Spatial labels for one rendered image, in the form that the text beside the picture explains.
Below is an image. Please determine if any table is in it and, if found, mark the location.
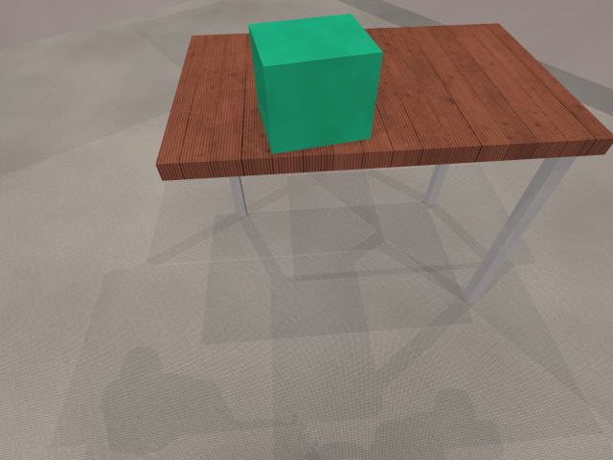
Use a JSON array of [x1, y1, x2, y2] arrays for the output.
[[155, 23, 613, 303]]

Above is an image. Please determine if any carton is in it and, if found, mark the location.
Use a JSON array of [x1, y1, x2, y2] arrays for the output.
[[248, 13, 383, 154]]

